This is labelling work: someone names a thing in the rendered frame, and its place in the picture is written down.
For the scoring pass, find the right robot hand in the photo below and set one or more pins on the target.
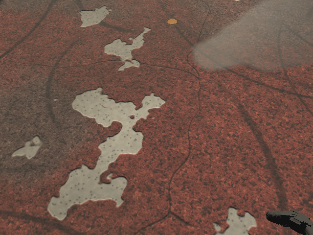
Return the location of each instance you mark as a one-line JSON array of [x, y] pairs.
[[295, 220]]

